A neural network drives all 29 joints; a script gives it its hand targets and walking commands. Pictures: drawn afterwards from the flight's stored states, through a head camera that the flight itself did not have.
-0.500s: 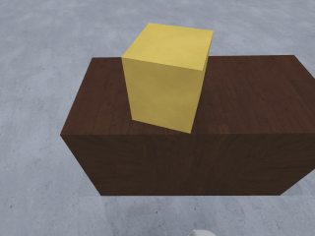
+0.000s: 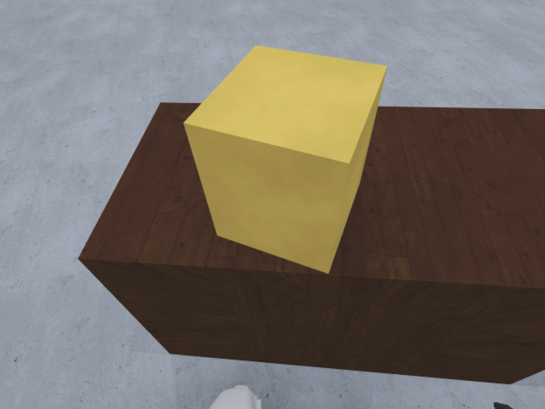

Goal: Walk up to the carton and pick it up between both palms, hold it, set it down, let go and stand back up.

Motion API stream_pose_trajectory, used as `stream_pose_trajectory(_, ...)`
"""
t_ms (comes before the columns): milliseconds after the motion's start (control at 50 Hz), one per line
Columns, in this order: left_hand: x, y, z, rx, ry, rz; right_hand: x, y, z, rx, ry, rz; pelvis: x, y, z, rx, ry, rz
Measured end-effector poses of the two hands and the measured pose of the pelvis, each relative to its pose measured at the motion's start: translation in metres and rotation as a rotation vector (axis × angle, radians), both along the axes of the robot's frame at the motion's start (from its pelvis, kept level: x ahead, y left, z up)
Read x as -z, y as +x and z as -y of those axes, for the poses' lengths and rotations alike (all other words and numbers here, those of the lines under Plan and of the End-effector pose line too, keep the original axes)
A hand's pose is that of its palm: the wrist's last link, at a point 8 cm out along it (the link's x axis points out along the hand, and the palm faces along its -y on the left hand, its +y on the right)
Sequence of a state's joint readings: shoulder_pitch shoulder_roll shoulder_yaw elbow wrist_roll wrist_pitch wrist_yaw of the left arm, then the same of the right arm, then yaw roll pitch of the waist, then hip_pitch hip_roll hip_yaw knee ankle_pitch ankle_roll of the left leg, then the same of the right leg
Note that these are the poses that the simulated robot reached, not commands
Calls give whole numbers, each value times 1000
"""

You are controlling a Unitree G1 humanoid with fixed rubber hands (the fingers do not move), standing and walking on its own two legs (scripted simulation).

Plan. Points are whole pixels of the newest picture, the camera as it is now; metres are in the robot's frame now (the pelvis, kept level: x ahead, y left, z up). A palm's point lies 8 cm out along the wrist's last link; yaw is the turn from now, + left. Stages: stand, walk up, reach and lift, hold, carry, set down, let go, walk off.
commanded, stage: walk up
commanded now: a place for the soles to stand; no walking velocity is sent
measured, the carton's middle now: (292, 160) +0.51 +0.00 +0.05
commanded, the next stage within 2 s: reach and lift in 1.96 s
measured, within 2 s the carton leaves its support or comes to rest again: neither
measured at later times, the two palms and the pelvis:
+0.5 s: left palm (80, 392) +0.16 +0.33 -0.09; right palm (480, 394) +0.16 -0.27 -0.11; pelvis +0.05 +0.02 +0.01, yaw -3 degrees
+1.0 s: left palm out of the picture +0.13 +0.33 -0.09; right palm out of the picture +0.12 -0.27 -0.09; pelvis +0.05 +0.03 +0.03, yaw -4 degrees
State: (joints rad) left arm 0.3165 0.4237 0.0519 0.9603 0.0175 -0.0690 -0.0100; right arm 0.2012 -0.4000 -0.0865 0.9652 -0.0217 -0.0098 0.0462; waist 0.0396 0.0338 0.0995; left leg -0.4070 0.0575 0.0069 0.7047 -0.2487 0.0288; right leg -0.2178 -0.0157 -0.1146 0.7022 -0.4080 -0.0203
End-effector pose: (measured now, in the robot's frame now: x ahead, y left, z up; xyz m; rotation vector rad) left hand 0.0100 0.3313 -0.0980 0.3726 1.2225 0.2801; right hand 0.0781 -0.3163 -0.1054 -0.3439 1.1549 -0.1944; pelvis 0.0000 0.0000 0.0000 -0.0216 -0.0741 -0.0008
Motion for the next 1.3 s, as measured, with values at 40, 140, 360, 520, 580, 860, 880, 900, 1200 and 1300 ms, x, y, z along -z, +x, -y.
stream_pose_trajectory(40, 9, 16, -1, 0, -7, -1, 2, 15, -7, -2, -7, 12, 4, 8, -3, -8, 23, 5)
stream_pose_trajectory(140, 17, 63, 10, 30, -31, 33, 6, 50, -24, -2, 25, 54, 6, 22, -6, 12, 29, -13)
stream_pose_trajectory(360, 0, 132, 9, 106, -5, 103, 7, 94, -47, 5, 82, 107, -1, 44, -15, 36, 21, -28)
stream_pose_trajectory(520, -10, 150, -4, 132, 10, 104, 1, 80, -46, 54, 69, 76, -8, 50, -24, 53, 20, -23)
stream_pose_trajectory(580, -11, 152, -5, 136, 1, 97, -2, 69, -45, 71, 61, 51, -11, 50, -27, 58, 17, -23)
stream_pose_trajectory(860, -5, 134, 4, 130, -58, 22, -12, 40, -49, 118, 59, -17, -23, 49, -30, 70, 14, -23)
stream_pose_trajectory(880, -4, 132, 5, 129, -60, 17, -12, 39, -50, 119, 61, -17, -23, 49, -30, 71, 14, -23)
stream_pose_trajectory(900, -5, 130, 5, 127, -61, 12, -12, 39, -50, 120, 63, -16, -24, 49, -30, 71, 14, -22)
stream_pose_trajectory(1200, -12, 117, -1, 97, -24, -1, -9, 44, -47, 120, 78, -10, -24, 42, -28, 74, 12, -17)
stream_pose_trajectory(1300, -15, 118, -8, 106, -1, 10, -7, 40, -46, 125, 77, -3, -22, 36, -30, 77, 12, -15)
